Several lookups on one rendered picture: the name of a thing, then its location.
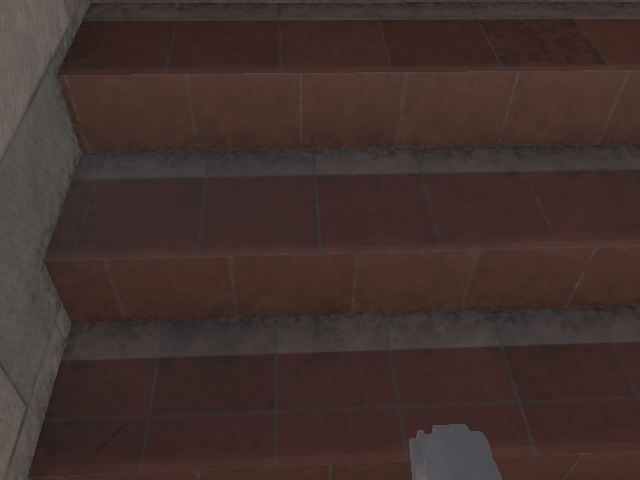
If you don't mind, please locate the robot right shin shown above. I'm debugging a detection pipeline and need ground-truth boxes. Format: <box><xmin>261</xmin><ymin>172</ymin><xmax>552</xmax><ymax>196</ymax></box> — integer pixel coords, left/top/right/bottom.
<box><xmin>473</xmin><ymin>431</ymin><xmax>492</xmax><ymax>454</ymax></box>

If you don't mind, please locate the right robot thigh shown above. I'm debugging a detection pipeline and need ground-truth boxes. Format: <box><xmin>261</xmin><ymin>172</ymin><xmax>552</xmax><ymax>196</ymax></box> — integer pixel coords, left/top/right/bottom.
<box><xmin>409</xmin><ymin>424</ymin><xmax>503</xmax><ymax>480</ymax></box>

